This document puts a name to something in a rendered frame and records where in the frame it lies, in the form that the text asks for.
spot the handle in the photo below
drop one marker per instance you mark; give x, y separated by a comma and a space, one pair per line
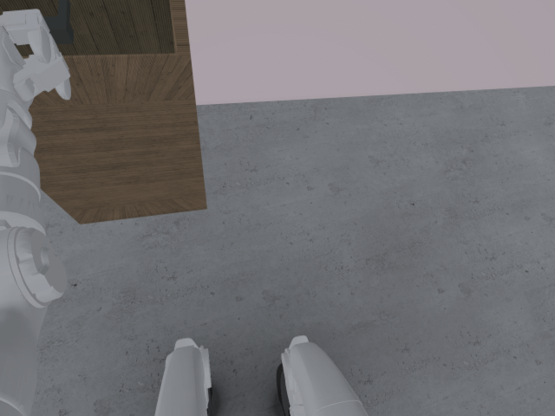
59, 26

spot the drawer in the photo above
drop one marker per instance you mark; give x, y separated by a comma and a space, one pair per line
108, 27

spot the cabinet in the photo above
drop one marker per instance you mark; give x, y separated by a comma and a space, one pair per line
126, 144

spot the left robot hand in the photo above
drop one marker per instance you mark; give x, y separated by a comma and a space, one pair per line
43, 71

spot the left robot forearm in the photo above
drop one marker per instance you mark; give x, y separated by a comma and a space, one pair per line
20, 190

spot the right robot thigh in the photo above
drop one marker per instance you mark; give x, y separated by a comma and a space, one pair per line
323, 388

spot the robot thigh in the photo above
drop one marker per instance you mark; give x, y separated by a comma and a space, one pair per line
185, 381
323, 388

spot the left robot upper arm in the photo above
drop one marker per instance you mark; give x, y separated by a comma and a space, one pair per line
31, 276

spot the left robot thigh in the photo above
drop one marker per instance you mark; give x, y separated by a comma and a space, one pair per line
185, 381

